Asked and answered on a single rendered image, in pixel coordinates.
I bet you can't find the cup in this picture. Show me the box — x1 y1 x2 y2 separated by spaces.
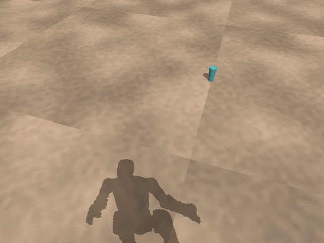
208 66 217 82

